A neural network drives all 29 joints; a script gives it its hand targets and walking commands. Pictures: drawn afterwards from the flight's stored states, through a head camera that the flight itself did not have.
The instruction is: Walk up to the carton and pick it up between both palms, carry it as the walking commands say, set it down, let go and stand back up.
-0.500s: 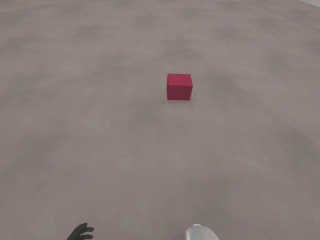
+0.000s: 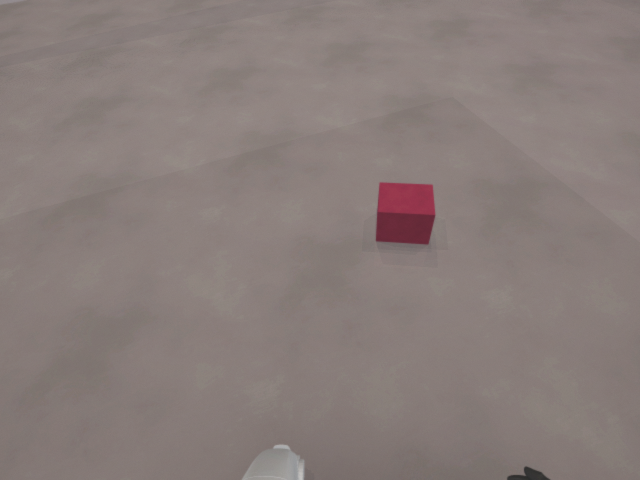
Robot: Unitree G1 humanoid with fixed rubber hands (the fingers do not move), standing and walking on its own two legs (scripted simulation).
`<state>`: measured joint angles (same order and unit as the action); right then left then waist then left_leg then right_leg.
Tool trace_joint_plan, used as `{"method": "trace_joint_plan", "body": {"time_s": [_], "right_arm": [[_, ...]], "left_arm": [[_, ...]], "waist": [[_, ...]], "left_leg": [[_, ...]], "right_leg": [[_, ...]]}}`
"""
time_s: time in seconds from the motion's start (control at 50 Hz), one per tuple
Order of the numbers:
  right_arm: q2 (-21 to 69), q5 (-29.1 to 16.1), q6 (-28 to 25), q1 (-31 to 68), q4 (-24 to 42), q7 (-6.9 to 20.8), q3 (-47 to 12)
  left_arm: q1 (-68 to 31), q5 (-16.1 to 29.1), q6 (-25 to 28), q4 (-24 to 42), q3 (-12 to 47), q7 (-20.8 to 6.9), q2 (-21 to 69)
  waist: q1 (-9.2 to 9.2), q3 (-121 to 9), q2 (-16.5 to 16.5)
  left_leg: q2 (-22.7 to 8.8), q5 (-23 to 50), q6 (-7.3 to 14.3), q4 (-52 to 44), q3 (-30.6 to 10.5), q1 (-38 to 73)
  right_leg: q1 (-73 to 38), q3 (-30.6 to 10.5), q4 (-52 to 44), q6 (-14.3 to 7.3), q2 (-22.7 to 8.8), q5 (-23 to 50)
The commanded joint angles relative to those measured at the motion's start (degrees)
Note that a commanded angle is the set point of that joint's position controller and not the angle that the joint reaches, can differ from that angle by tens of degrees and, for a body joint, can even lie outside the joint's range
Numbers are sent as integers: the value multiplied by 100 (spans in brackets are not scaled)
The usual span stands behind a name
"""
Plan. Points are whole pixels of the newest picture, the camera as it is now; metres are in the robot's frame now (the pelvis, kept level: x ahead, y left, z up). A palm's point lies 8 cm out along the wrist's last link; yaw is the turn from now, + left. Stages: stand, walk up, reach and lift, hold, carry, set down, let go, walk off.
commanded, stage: walk up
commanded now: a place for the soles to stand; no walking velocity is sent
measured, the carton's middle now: (403, 213) +1.23 -0.20 -0.68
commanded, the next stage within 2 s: none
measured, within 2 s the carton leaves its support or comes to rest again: neither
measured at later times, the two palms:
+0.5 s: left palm (235, 315) +0.39 +0.21 -0.10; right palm (578, 429) +0.24 -0.30 -0.10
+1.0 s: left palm (275, 304) +0.43 +0.15 -0.14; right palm (525, 219) +0.63 -0.33 -0.10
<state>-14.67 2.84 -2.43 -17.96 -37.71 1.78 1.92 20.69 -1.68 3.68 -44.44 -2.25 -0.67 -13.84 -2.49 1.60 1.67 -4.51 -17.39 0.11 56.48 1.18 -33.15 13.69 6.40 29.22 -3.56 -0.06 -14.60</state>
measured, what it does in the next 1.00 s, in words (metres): walks ahead: left foot, then right foot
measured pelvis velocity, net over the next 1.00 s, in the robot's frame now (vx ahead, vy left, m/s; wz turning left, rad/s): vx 0.48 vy -0.11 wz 0.07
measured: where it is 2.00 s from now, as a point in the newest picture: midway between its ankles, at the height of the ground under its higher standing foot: (411, 338)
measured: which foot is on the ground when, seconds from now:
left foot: up 0.00-0.18, down 0.20-0.60, up 0.62-0.98, down 1.00-1.00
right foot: down 0.00-0.20, up 0.22-0.60, down 0.62-1.00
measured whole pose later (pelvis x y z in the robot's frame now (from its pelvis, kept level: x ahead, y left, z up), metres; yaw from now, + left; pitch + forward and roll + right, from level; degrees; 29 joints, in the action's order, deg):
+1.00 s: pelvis +0.48 -0.11 -0.01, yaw +4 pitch -2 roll -1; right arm -12.4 2.7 -3.7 -16.8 -36.0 0.4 1.0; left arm 27.3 -1.9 1.5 -47.0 -0.8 -1.3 -15.5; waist -3.8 1.6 -0.2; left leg -0.5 -12.4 2.5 34.8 2.9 -23.0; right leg 9.7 7.6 36.0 -1.3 -1.4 -24.2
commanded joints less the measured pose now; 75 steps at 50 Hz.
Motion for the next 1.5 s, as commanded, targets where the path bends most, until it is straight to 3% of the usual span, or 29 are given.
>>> {"method": "trace_joint_plan", "body": {"time_s": [0.0,0.1,0.16,0.18,0.2,0.22,0.3,0.38,0.52,0.58,0.6,0.62,0.64,0.72,0.78,0.94,0.96,0.98,1.0,1.02,1.04,1.12,1.2,1.32,1.34,1.36,1.38,1.42,1.48], "right_arm": [[-95,-15,-63,-52,279,36,29],[-55,-68,-155,391,343,-4,53],[-337,36,-272,-568,90,-146,199],[-761,128,-308,-1359,54,-250,337],[-1339,84,-227,-1713,85,-323,435],[-1228,-104,-124,-1467,12,-385,433],[-610,-160,-272,-439,-39,-389,206],[-643,-75,-446,-657,-251,-315,212],[-951,-36,-311,-823,-355,-204,298],[-771,52,-162,-1039,-306,-175,198],[-437,69,-122,-1238,-146,-150,77],[-137,-93,-100,-1324,167,-153,-7],[-318,-88,-48,-1138,208,-201,42],[-378,-7,-30,-993,141,-153,39],[-208,-16,-11,-846,158,-92,20],[-73,-37,-145,-361,266,-135,46],[-219,-15,-183,-635,213,-188,102],[-524,23,-235,-1165,134,-265,219],[-1061,40,-238,-1751,121,-349,339],[-1351,-76,-118,-1737,89,-440,399],[-1125,-170,-71,-1416,95,-485,357],[-595,-89,-247,-661,1,-431,179],[-697,-23,-339,-833,-142,-342,191],[-771,-87,-67,-642,-198,-223,88],[-553,-69,-24,-828,-183,-201,-8],[-172,-40,-3,-1070,-34,-205,-145],[-128,-190,122,-1379,-39,-291,-127],[-376,-134,240,-960,-23,-360,-75],[-288,-99,243,-1076,-262,-353,-68]], "left_arm": [[59,-21,130,242,-90,-40,-627],[544,-39,65,49,-93,-72,-851],[579,-29,5,103,5,-64,-767],[654,-48,-18,330,60,-74,-594],[892,-75,-75,609,46,-68,-490],[459,-113,-155,694,-88,-57,-888],[96,-163,-276,663,-44,-199,-557],[-167,-160,-263,587,11,-354,-249],[-870,-95,-189,649,-50,-412,-246],[117,-126,-110,431,-253,-240,-646],[831,-153,-62,442,-374,-133,-1082],[922,-2,-133,564,-448,-22,-1701],[590,157,-222,598,-468,67,-1588],[-191,38,-140,492,-138,36,-748],[-8,-29,-29,295,-95,40,-684],[303,-3,-150,57,-3,-66,-863],[337,-9,-166,82,43,-65,-797],[347,-35,-162,180,116,-79,-639],[545,-140,-178,416,176,-96,-394],[564,-172,-274,554,46,-95,-670],[288,-191,-342,597,-14,-82,-857],[234,-180,-379,502,5,-169,-582],[-189,-146,-341,567,88,-310,-234],[77,-95,-216,403,-27,-149,-375],[318,-94,-165,372,-106,-78,-642],[454,-43,-140,508,-200,-2,-1120],[373,67,-236,533,-252,88,-1388],[-177,125,-356,590,-139,155,-1040],[-651,65,-333,490,9,156,-733]], "waist": [[85,380,-807],[1,534,-698],[548,-39,-88],[867,-840,506],[861,-1240,943],[857,-773,319],[294,348,368],[268,284,465],[309,570,601],[-152,96,-184],[-416,-517,-1335],[-388,-818,-1971],[-312,-515,-1414],[143,230,-1084],[155,158,-938],[274,421,-602],[439,333,-421],[741,31,122],[816,-500,928],[771,-226,805],[701,107,380],[280,321,511],[316,258,641],[43,51,411],[-57,-203,-116],[-57,-549,-1293],[-27,-867,-1646],[74,-169,-1180],[357,-111,-1263]], "left_leg": [[-57,621,1,-1022,10,133],[281,1045,182,-1958,264,834],[433,892,406,-2461,143,2831],[-894,16,771,-2633,-1802,3946],[-2169,-578,1423,-3509,-4397,4584],[-2155,-1547,1612,-3842,-4460,4276],[-1427,-1203,1272,-4381,-2388,2156],[-1032,-185,1185,-4287,-1241,1911],[-932,-444,860,-4072,-606,1422],[-529,305,591,-1891,-116,1186],[-87,-288,388,132,204,524],[657,-1895,170,1211,-75,-447],[358,-1623,184,1738,-597,-697],[-126,-760,56,992,-375,-264],[-78,-382,-22,82,-153,-67],[526,883,211,-2107,349,1875],[541,680,282,-2275,226,2458],[-25,131,448,-2539,-701,3308],[-1540,-729,763,-3289,-3021,3687],[-2145,-1928,1305,-4080,-4645,3562],[-2096,-2364,1445,-4184,-4430,3269],[-1360,-489,1244,-4164,-2285,2172],[-958,727,1101,-3851,-1077,1934],[-433,872,523,-2518,-430,883],[-148,483,339,-1707,-218,703],[316,-959,52,-313,100,495],[518,-2149,-27,459,-161,562],[285,-1957,-57,705,-427,246],[118,-1568,-101,-369,-253,1028]], "right_leg": [[384,-1242,-1708,-594,-1232,-815],[97,-1011,-1260,-517,-1377,-150],[603,-515,743,-236,-954,1023],[1489,-170,2654,43,-527,101],[2686,-299,3993,315,132,-1963],[3130,-712,4520,409,-256,-1787],[2756,-976,3687,580,-820,-802],[2399,-687,2613,667,-831,4],[808,-292,994,460,-517,804],[-798,-269,450,336,-123,40],[-1524,-1742,77,72,-1206,-756],[-1639,-4183,-1428,-384,-2303,-2187],[-1225,-4500,-1793,-691,-2444,-3257],[152,-2482,-1581,-758,-1714,-1732],[156,-1813,-1550,-842,-1594,-785],[881,-897,-782,-456,-1255,-1240],[1137,-806,-283,-333,-1139,-1113],[1678,-536,976,-124,-849,-748],[2127,-101,2850,166,-226,-1652],[2957,-437,3725,353,-36,-2040],[3155,-699,4261,454,-347,-1735],[2575,-918,3454,623,-663,-895],[1923,-557,2119,612,-615,-85],[-595,-128,454,369,-46,1236],[-1121,-573,235,272,-447,1359],[-1142,-2064,-227,-74,-1787,1758],[-738,-3274,-907,-751,-2511,930],[-145,-2968,-1093,-966,-2197,-328],[395,-1846,-871,-679,-1684,1004]]}}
